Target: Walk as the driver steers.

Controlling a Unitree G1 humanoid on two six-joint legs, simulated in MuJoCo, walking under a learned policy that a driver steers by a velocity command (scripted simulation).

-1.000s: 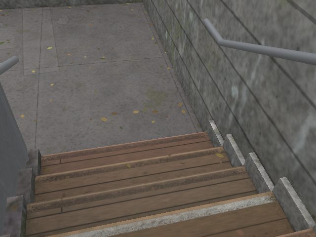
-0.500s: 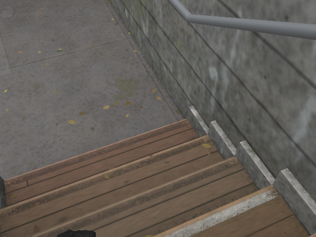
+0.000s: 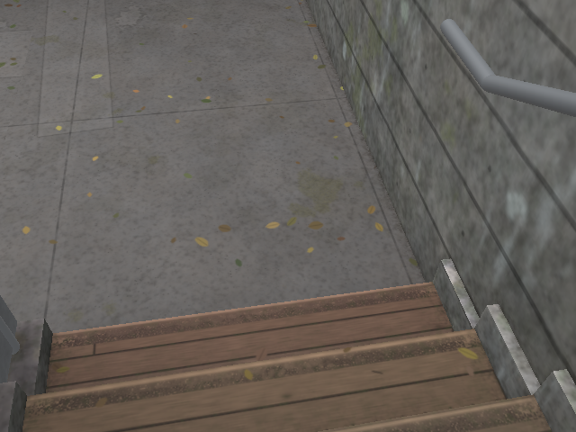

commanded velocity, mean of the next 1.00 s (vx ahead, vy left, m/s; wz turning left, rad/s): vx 0.05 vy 0.00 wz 0.00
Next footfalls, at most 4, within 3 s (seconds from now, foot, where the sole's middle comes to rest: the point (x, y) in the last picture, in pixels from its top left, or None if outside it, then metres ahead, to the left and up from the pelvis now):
0.44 right None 0.15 -0.12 -0.82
2.82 left None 0.45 0.11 -0.97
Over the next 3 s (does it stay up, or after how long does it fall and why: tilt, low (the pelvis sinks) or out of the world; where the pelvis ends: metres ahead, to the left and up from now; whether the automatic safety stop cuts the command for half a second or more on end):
stays up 0.44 0.05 -0.21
